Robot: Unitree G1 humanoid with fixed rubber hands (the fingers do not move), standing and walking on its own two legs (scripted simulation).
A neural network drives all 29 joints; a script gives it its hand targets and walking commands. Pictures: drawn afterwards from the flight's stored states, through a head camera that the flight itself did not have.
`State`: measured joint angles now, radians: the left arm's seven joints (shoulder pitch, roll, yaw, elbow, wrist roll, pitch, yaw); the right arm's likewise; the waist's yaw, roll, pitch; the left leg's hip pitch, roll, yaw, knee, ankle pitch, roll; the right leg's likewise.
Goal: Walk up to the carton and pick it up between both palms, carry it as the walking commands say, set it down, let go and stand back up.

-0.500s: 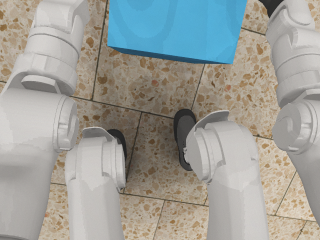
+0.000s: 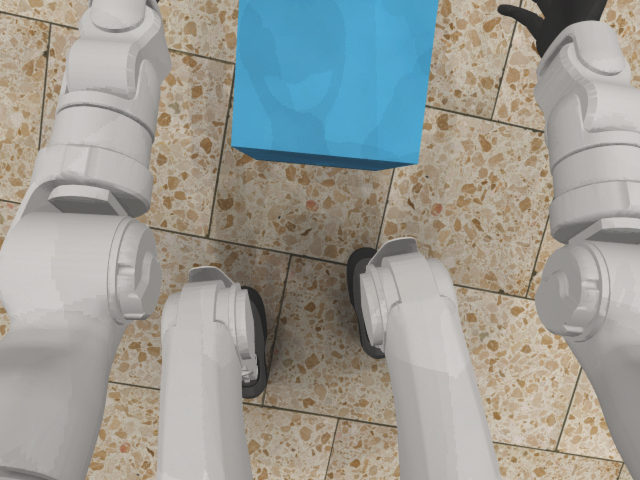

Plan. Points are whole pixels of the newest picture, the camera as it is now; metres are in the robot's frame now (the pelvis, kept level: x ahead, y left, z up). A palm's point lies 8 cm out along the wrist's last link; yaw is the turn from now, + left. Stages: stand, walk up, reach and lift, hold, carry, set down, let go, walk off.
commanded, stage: set down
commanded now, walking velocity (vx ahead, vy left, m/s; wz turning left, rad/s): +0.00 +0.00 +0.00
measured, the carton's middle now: (326, 88) +0.52 -0.08 -0.31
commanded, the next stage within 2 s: let go in 0.90 s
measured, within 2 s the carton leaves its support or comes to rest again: neither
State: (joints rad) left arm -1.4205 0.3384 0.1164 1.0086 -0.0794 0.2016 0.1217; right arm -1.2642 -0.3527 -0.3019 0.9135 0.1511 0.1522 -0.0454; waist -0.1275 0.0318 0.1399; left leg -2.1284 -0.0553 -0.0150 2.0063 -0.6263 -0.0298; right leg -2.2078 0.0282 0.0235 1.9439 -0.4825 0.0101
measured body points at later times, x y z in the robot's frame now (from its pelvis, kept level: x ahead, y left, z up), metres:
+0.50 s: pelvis +0.02 +0.00 +0.13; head +0.34 -0.03 +0.44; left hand +0.60 +0.10 +0.03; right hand +0.51 -0.29 +0.03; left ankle +0.09 +0.12 -0.40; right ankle +0.12 -0.12 -0.40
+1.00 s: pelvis +0.04 -0.01 +0.24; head +0.35 -0.04 +0.57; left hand +0.59 +0.10 +0.13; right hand +0.51 -0.29 +0.13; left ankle +0.09 +0.12 -0.40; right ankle +0.12 -0.12 -0.40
